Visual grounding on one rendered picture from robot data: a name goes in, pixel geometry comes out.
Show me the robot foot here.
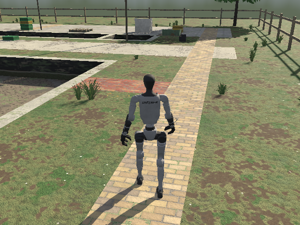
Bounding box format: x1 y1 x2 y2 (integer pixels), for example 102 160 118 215
137 176 143 185
157 186 163 198

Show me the left robot forearm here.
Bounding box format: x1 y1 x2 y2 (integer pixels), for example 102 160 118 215
122 115 132 136

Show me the right robot foot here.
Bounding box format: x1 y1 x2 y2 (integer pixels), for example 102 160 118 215
157 186 163 198

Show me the left robot upper arm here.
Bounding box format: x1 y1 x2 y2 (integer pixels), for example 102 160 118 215
128 95 140 121

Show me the robot left hand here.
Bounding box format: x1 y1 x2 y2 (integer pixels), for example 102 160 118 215
121 134 131 146

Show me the right robot forearm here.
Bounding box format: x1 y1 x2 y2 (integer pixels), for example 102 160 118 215
167 113 174 128

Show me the robot right hand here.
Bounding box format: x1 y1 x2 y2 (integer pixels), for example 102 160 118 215
164 126 175 134

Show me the left robot foot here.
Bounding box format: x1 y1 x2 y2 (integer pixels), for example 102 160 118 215
137 176 143 185

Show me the right robot upper arm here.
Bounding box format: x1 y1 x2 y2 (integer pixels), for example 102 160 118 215
159 94 172 119

